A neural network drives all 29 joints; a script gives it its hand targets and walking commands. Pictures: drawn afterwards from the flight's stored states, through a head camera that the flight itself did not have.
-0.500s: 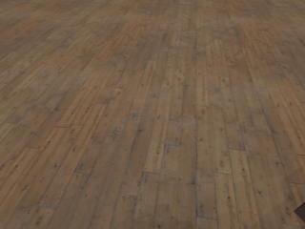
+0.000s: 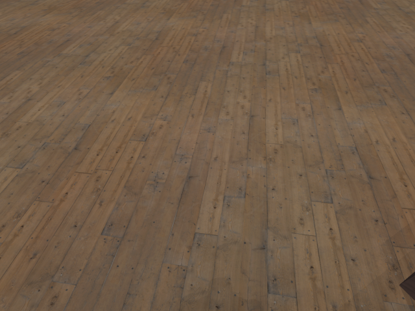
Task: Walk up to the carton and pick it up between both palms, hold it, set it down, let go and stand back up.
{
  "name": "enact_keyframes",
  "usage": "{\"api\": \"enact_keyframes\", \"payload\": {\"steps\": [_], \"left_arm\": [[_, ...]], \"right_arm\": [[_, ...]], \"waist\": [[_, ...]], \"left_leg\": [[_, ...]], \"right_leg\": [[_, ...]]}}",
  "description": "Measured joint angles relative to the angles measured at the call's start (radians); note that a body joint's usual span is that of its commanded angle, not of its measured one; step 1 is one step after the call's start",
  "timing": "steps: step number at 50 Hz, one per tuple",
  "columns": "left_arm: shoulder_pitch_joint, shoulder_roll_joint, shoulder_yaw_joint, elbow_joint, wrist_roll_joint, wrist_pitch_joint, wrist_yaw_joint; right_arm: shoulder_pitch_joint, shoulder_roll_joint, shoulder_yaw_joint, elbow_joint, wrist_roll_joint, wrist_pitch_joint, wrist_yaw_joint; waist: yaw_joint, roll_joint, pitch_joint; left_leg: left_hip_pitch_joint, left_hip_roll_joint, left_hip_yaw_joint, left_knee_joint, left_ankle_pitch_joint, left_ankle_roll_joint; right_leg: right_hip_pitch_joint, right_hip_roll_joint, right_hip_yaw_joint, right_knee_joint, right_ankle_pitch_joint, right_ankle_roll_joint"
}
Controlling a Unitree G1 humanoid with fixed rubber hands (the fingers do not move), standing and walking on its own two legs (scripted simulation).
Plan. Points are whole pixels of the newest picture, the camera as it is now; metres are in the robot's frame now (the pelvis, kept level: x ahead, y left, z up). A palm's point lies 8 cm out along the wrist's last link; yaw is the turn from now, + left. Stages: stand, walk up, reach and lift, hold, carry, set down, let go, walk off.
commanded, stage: stand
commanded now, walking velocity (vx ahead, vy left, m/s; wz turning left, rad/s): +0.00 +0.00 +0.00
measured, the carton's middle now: out of the picture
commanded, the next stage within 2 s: walk up in 0.24 s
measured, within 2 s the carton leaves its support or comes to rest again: neither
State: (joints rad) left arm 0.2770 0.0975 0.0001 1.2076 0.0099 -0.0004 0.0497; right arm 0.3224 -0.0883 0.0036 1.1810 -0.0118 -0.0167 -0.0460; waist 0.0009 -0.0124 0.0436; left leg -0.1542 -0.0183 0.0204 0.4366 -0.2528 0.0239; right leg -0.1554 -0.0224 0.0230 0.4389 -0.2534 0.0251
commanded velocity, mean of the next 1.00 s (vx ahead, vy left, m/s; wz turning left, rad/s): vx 0.00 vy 0.00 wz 0.00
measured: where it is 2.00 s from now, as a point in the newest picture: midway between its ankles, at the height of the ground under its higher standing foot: outside the picture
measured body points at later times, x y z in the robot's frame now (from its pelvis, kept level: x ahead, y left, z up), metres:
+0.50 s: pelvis +0.00 +0.00 -0.01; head +0.02 +0.00 +0.44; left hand -0.02 +0.21 -0.17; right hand -0.03 -0.22 -0.16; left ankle -0.01 +0.10 -0.74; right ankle -0.01 -0.13 -0.73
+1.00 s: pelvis +0.02 -0.11 -0.02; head +0.03 -0.12 +0.43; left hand +0.20 +0.10 -0.15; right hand -0.03 -0.39 -0.13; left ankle +0.12 -0.03 -0.71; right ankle +0.00 -0.21 -0.74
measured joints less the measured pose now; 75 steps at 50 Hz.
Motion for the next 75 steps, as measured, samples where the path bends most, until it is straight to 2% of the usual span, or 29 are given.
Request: {"api": "enact_keyframes", "payload": {"steps": [21,23,24,27,30,35,37,38,39,40,42,44,48,52,53,55,57,60,63,66,68,70,71,72,74,75], "left_arm": [[0.014,-0.003,0.003,0.004,0.0,-0.003,-0.003],[0.029,0.003,0.028,-0.032,0.006,0.01,-0.01],[0.038,0.01,0.042,-0.055,0.015,0.019,-0.015],[0.045,0.045,0.069,-0.119,0.049,0.043,-0.025],[0.023,0.084,0.085,-0.173,0.06,0.056,-0.045],[-0.032,0.131,0.088,-0.244,0.051,0.063,-0.089],[-0.042,0.147,0.084,-0.275,0.045,0.052,-0.1],[-0.044,0.155,0.082,-0.29,0.045,0.042,-0.101],[-0.05,0.157,0.081,-0.3,0.045,0.03,-0.099],[-0.05,0.16,0.076,-0.313,0.041,0.021,-0.096],[-0.041,0.165,0.064,-0.328,0.025,0.017,-0.086],[-0.022,0.171,0.053,-0.33,0.022,0.027,-0.074],[-0.003,0.188,0.04,-0.341,0.034,0.049,-0.082],[0.001,0.202,0.031,-0.385,0.04,0.067,-0.103],[0.007,0.201,0.032,-0.399,0.04,0.072,-0.108],[0.0,0.208,0.044,-0.417,0.053,0.088,-0.109],[-0.017,0.215,0.056,-0.436,0.058,0.097,-0.112],[-0.036,0.222,0.066,-0.466,0.046,0.09,-0.136],[-0.049,0.218,0.07,-0.476,0.034,0.073,-0.157],[-0.056,0.211,0.068,-0.477,0.027,0.057,-0.171],[-0.059,0.208,0.062,-0.478,0.023,0.044,-0.177],[-0.059,0.206,0.053,-0.485,0.024,0.027,-0.176],[-0.06,0.204,0.05,-0.49,0.025,0.014,-0.171],[-0.065,0.199,0.044,-0.495,0.025,0.004,-0.161],[-0.062,0.187,0.027,-0.498,0.014,-0.003,-0.137],[-0.053,0.179,0.019,-0.493,0.008,-0.001,-0.124]], "right_arm": [[0.003,0.002,-0.001,-0.011,0.001,-0.004,0.001],[-0.013,-0.001,-0.018,-0.035,-0.02,-0.005,-0.01],[-0.026,-0.007,-0.029,-0.051,-0.032,-0.01,-0.02],[-0.06,-0.033,-0.055,-0.096,-0.058,-0.026,-0.045],[-0.073,-0.063,-0.073,-0.124,-0.072,-0.032,-0.05],[-0.069,-0.117,-0.098,-0.165,-0.087,-0.024,-0.033],[-0.058,-0.14,-0.104,-0.179,-0.084,-0.013,-0.023],[-0.051,-0.152,-0.104,-0.188,-0.077,-0.006,-0.017],[-0.049,-0.166,-0.105,-0.2,-0.066,0.006,-0.008],[-0.05,-0.177,-0.104,-0.22,-0.053,0.021,0.002],[-0.062,-0.19,-0.099,-0.269,-0.031,0.039,0.013],[-0.074,-0.19,-0.089,-0.322,-0.019,0.029,0.017],[-0.057,-0.168,-0.067,-0.414,-0.013,-0.004,0.018],[-0.014,-0.155,-0.058,-0.478,-0.011,-0.02,0.008],[0.006,-0.163,-0.053,-0.493,-0.02,-0.026,0.005],[0.029,-0.163,-0.037,-0.483,-0.042,-0.025,-0.012],[0.052,-0.161,-0.025,-0.455,-0.051,-0.022,-0.025],[0.087,-0.166,-0.025,-0.422,-0.054,-0.03,-0.027],[0.113,-0.18,-0.037,-0.41,-0.061,-0.048,-0.021],[0.125,-0.199,-0.048,-0.415,-0.063,-0.06,-0.013],[0.129,-0.213,-0.053,-0.423,-0.062,-0.061,-0.008],[0.139,-0.229,-0.057,-0.433,-0.059,-0.051,-0.003],[0.144,-0.237,-0.06,-0.437,-0.058,-0.042,0.001],[0.141,-0.243,-0.064,-0.437,-0.052,-0.027,0.007],[0.117,-0.247,-0.065,-0.446,-0.035,0.01,0.018],[0.101,-0.247,-0.062,-0.457,-0.027,0.019,0.021]], "waist": [[0.002,-0.002,-0.003],[0.013,-0.014,0.004],[0.013,-0.022,0.01],[0.01,-0.041,0.033],[0.015,-0.04,0.053],[0.027,-0.003,0.073],[0.035,0.017,0.067],[0.039,0.029,0.062],[0.046,0.051,0.064],[0.056,0.058,0.062],[0.066,0.053,0.061],[0.061,0.043,0.058],[0.058,0.013,0.035],[0.05,-0.02,0.028],[0.036,-0.013,0.016],[0.017,-0.042,0.011],[0.007,-0.064,0.008],[0.0,-0.072,0.006],[-0.01,-0.061,0.009],[-0.026,-0.048,0.015],[-0.037,-0.038,0.018],[-0.04,-0.025,0.015],[-0.036,-0.011,0.018],[-0.025,0.004,0.028],[-0.002,0.01,0.035],[0.005,0.014,0.037]], "left_leg": [[-0.001,-0.004,0.005,-0.005,0.001,0.005],[-0.015,0.002,0.038,0.019,-0.013,0.005],[-0.021,0.007,0.064,0.034,-0.024,0.006],[-0.019,0.031,0.141,0.066,-0.051,0.005],[-0.004,0.067,0.203,0.095,-0.077,-0.007],[0.03,0.155,0.276,0.161,-0.135,-0.041],[0.037,0.202,0.297,0.215,-0.175,-0.053],[0.031,0.231,0.3,0.259,-0.203,-0.047],[0.009,0.258,0.27,0.326,-0.218,-0.031],[-0.036,0.243,0.203,0.425,-0.273,-0.024],[-0.138,0.172,0.091,0.636,-0.362,-0.018],[-0.21,0.126,0.056,0.719,-0.335,-0.018],[-0.269,0.088,0.052,0.539,-0.26,-0.027],[-0.216,0.054,0.074,0.26,-0.104,-0.005],[-0.204,0.063,0.066,0.217,-0.069,0.012],[-0.209,0.077,0.093,0.264,-0.042,0.007],[-0.181,0.097,0.12,0.257,-0.057,-0.003],[-0.122,0.135,0.154,0.193,-0.051,-0.019],[-0.063,0.17,0.185,0.135,-0.046,-0.021],[-0.008,0.207,0.218,0.104,-0.059,-0.024],[0.024,0.236,0.241,0.107,-0.08,-0.031],[0.037,0.276,0.254,0.156,-0.124,-0.027],[0.028,0.307,0.249,0.216,-0.158,-0.009],[-0.003,0.323,0.206,0.316,-0.189,0.008],[-0.097,0.255,0.077,0.542,-0.293,0.025],[-0.145,0.217,0.04,0.63,-0.305,0.029]], "right_leg": [[-0.002,-0.004,0.005,-0.005,0.002,0.005],[-0.06,0.002,0.029,0.079,-0.016,-0.012],[-0.11,-0.001,0.023,0.173,-0.056,-0.021],[-0.257,-0.038,-0.024,0.461,-0.14,-0.023],[-0.336,-0.092,-0.05,0.572,-0.133,-0.015],[-0.302,-0.143,-0.076,0.424,-0.089,-0.02],[-0.241,-0.137,-0.105,0.339,-0.091,-0.033],[-0.209,-0.119,-0.116,0.289,-0.059,-0.039],[-0.209,-0.091,-0.12,0.299,-0.047,-0.035],[-0.223,-0.07,-0.111,0.322,-0.058,-0.037],[-0.226,-0.04,-0.083,0.326,-0.072,-0.052],[-0.201,-0.013,-0.06,0.279,-0.057,-0.067],[-0.162,0.038,-0.024,0.188,-0.016,-0.088],[-0.172,0.076,0.018,0.243,-0.055,-0.081],[-0.196,0.09,0.015,0.304,-0.126,-0.075],[-0.268,0.081,0.019,0.498,-0.208,-0.036],[-0.339,0.061,0.018,0.656,-0.184,-0.004],[-0.412,0.009,0.015,0.745,-0.099,0.026],[-0.434,-0.047,0.024,0.695,-0.047,0.033],[-0.403,-0.098,0.009,0.531,-0.031,0.023],[-0.356,-0.111,-0.012,0.402,-0.047,0.007],[-0.289,-0.099,-0.042,0.294,-0.054,-0.011],[-0.265,-0.078,-0.05,0.267,-0.016,-0.015],[-0.274,-0.054,-0.053,0.305,-0.009,-0.018],[-0.284,-0.028,-0.04,0.366,-0.058,-0.033],[-0.273,-0.017,-0.035,0.363,-0.072,-0.042]]}}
